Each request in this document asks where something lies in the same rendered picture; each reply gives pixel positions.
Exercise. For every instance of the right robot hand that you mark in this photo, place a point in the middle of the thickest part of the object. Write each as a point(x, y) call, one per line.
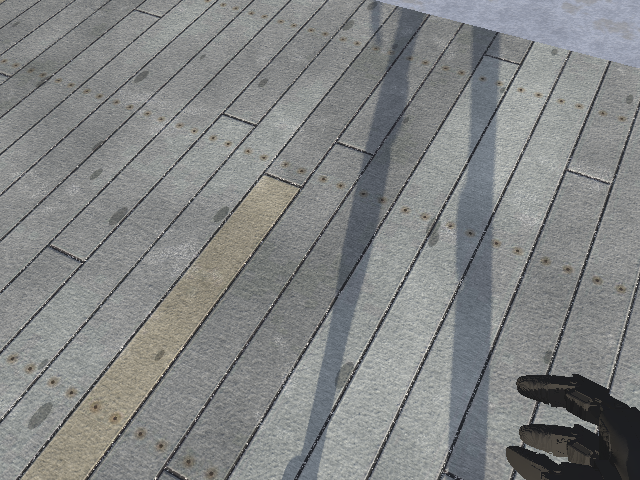
point(613, 455)

